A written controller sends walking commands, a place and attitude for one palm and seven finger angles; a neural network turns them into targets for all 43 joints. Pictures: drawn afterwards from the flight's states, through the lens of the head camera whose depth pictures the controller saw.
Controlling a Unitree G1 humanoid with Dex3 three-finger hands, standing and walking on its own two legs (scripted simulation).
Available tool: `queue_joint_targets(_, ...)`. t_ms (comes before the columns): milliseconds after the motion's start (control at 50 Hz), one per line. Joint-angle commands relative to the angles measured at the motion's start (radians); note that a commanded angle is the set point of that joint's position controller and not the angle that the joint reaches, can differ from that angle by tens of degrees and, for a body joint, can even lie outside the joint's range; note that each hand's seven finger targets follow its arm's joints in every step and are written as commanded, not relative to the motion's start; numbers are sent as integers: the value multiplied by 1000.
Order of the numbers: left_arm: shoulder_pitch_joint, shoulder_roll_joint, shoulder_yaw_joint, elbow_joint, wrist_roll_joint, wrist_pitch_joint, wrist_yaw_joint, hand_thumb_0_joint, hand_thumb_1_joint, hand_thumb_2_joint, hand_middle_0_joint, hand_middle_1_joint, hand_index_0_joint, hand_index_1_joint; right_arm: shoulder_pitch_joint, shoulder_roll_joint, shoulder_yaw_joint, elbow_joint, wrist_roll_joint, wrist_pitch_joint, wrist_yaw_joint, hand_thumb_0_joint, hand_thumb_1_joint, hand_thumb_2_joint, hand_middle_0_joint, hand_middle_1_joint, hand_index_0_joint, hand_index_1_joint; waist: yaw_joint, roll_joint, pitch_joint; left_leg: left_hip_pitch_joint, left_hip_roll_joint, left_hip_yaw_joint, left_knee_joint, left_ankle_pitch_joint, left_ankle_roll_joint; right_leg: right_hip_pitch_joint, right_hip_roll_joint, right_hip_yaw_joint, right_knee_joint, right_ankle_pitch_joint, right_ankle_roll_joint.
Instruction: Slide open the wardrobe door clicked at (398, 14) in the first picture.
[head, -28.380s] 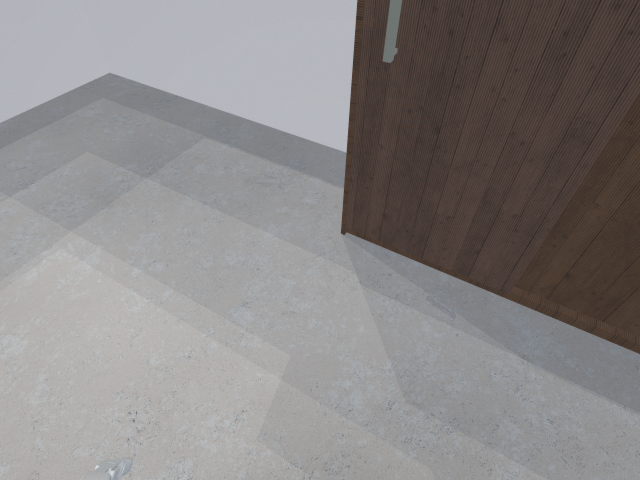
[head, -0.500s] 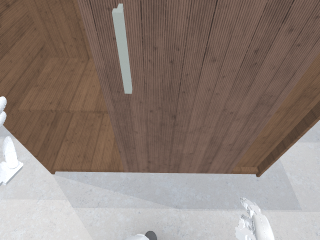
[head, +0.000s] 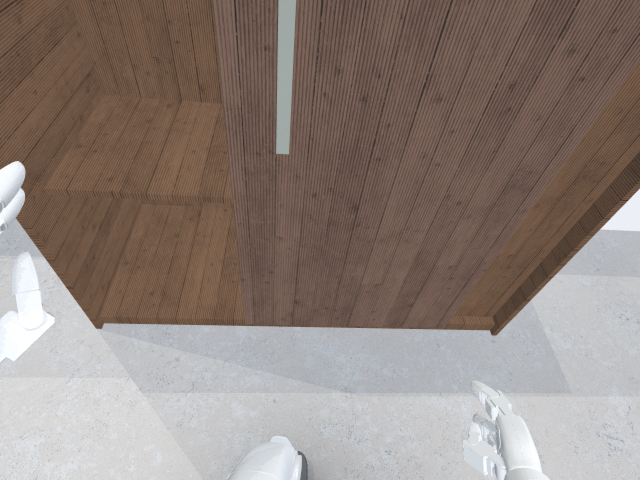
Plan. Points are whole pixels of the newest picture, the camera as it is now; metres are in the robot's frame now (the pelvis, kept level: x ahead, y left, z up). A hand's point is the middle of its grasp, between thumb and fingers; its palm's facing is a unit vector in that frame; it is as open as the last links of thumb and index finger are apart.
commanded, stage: stop stepping back and stand still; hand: left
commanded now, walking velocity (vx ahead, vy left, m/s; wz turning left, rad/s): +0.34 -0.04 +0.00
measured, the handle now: (285, 77) +0.64 +0.17 +0.17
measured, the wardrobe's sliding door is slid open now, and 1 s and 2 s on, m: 0.46 0.46 0.46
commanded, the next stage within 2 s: let the arm hang, fingers relaxed in 0.84 s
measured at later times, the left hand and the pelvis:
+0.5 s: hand out of the picture +0.11 +0.34 +0.19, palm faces +0.43 -0.79 -0.44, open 7.4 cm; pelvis -0.09 +0.07 +0.01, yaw -4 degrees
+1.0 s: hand out of the picture +0.15 +0.40 +0.13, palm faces +0.43 -0.75 -0.51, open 7.4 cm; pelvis -0.06 +0.11 +0.00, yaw +2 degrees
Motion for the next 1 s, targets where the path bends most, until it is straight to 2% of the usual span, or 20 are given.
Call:
queue_joint_targets(0,-274,146,61,-38,6,6,4,0,900,900,-200,-300,-200,-300,-49,-113,-46,-132,27,-48,-34,0,-900,-900,200,300,200,300,-103,-219,-57,326,42,-117,169,-69,24,-285,-307,154,-124,358,-117)
queue_joint_targets(40,-264,134,60,59,9,43,11,0,900,900,-200,-300,-200,-300,-13,-136,-34,-93,27,-44,-64,0,-900,-900,200,300,200,300,-113,101,-11,446,27,-99,-219,98,46,-287,-181,52,70,238,-38)
queue_joint_targets(80,-361,147,54,-42,6,26,22,0,900,900,-200,-300,-200,-300,-19,-150,-29,-118,15,-89,-62,0,-900,-900,200,300,200,300,-91,483,-32,406,274,-502,-523,84,125,-310,-14,51,372,-225,12)
queue_joint_targets(140,-270,175,88,-135,5,12,28,0,900,900,-200,-300,-200,-300,-11,-133,-29,-129,7,-128,-40,0,-900,-900,200,300,200,300,-75,177,-95,306,285,-573,-695,-468,53,-199,7,81,412,-144,6)
queue_joint_targets(260,98,148,117,-258,22,27,35,0,900,900,-200,-300,-200,-300,-12,-111,-38,-156,-11,-106,-3,0,-900,-900,200,300,200,300,-53,329,-168,197,142,-193,-679,-348,-19,100,59,-91,164,-106,-22)
queue_joint_targets(320,114,174,140,-148,13,62,43,0,900,900,-200,-300,-200,-300,15,-105,-47,-132,-21,-64,-27,0,-900,-900,200,300,200,300,-62,157,-159,191,91,-126,-533,-264,-51,220,52,-117,-113,-140,-58)
queue_joint_targets(360,31,176,144,-92,5,81,39,0,900,900,-200,-300,-200,-300,47,-108,-65,-98,1,-30,-42,0,-900,-900,200,300,200,300,-74,-186,-137,235,-12,15,130,-129,-22,-11,-227,121,-229,-105,-185)
queue_joint_targets(380,-66,177,139,-89,0,82,38,0,900,900,-200,-300,-200,-300,17,-125,-70,-97,11,-19,-46,0,-900,-900,200,300,200,300,-90,-259,-53,112,-10,-96,447,-152,13,-189,-408,334,-301,-150,-265)
queue_joint_targets(420,-200,234,194,-32,-8,60,52,0,900,900,-200,-300,-200,-300,10,-122,-38,-87,-5,-16,-30,0,-900,-900,200,300,200,300,-129,-153,20,33,77,-173,618,-78,23,-303,-479,340,-315,-159,-289)
queue_joint_targets(460,-225,105,59,127,20,64,37,0,900,900,-200,-300,-200,-300,0,-142,-68,-77,12,-26,-37,0,-900,-900,200,300,200,300,-118,-201,43,49,109,-128,341,-92,51,-229,-366,263,-266,-361,-195)
queue_joint_targets(540,-337,73,-38,-33,32,48,41,0,900,900,-200,-300,-200,-300,-36,-126,-34,-77,5,-52,-72,0,-900,-900,200,300,200,300,-125,141,84,406,35,23,-162,-120,61,-343,-207,4,20,-305,-123)
queue_joint_targets(580,-376,105,-7,-226,25,8,48,0,900,900,-200,-300,-200,-300,-8,-170,-37,-120,-1,-87,-59,0,-900,-900,200,300,200,300,-117,569,59,519,325,-603,-506,-258,158,-556,-2,-81,486,-301,-11)
queue_joint_targets(620,-311,248,138,-303,21,-42,41,0,900,900,-200,-300,-200,-300,-3,-128,-42,-125,-7,-108,-44,0,-900,-900,200,300,200,300,-82,228,32,389,376,-642,-595,-331,217,-446,-41,42,609,-150,-4)
queue_joint_targets(720,0,188,193,-285,9,-21,38,0,900,900,-200,-300,-200,-300,-20,-111,-52,-132,-10,-100,-3,0,-900,-900,200,300,200,300,-67,396,-76,170,272,-216,-484,-268,139,-92,-73,-23,300,-36,-2)
queue_joint_targets(780,43,142,187,-66,16,20,43,0,900,900,-200,-300,-200,-300,19,-109,-56,-139,-6,-59,-10,0,-900,-900,200,300,200,300,-65,233,-94,12,196,-95,-315,-387,83,156,-13,-91,92,-68,-19)
queue_joint_targets(800,76,107,157,31,13,41,42,0,900,900,-200,-300,-200,-300,31,-103,-55,-137,3,-52,-15,0,-900,-900,200,300,200,300,-64,70,-80,14,133,-47,-159,-376,67,128,-47,-32,-13,-121,-45)
queue_joint_targets(840,-14,146,145,83,5,65,47,0,900,900,-200,-300,-200,-300,0,-106,-56,-147,18,-40,-28,0,-900,-900,200,300,200,300,-76,-313,0,-77,22,-51,338,-249,42,-62,-391,551,-310,-333,-206)
queue_joint_targets(900,-165,134,118,102,17,40,56,0,900,900,-200,-300,-200,-300,10,-101,-31,-82,10,-73,-27,0,-900,-900,200,300,200,300,-97,-215,-62,73,77,-86,271,-174,42,-95,-354,356,-186,24,-183)
queue_joint_targets(920,-234,-88,-256,670,132,208,-64,0,900,900,-200,-300,-200,-300,9,-202,-75,65,4,-51,64,0,-900,-900,200,300,200,300,-171,-97,3,16,182,-28,247,-229,43,-181,-434,-29,52,432,-131)
queue_joint_targets(980,-217,-154,-320,752,88,299,-116,0,900,900,-200,-300,-200,-300,106,-123,-31,45,4,59,48,0,-900,-900,200,300,200,300,-153,-52,-23,357,91,-33,-127,279,42,-352,-221,-94,217,217,-14)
